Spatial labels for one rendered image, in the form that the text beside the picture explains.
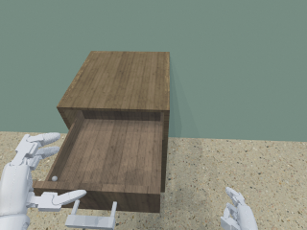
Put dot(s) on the left robot forearm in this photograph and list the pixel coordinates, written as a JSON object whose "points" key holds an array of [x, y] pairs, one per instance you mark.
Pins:
{"points": [[14, 222]]}

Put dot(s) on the cabinet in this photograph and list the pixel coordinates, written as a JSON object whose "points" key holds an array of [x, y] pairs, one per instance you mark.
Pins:
{"points": [[131, 81]]}

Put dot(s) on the handle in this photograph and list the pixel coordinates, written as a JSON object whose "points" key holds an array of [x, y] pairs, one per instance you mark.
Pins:
{"points": [[91, 222]]}

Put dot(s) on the right robot hand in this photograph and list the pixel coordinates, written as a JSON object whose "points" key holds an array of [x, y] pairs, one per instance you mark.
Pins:
{"points": [[243, 217]]}

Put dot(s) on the drawer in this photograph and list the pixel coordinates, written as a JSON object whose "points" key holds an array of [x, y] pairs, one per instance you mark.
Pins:
{"points": [[115, 156]]}

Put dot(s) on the left robot hand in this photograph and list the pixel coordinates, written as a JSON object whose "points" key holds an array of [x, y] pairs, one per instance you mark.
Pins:
{"points": [[16, 179]]}

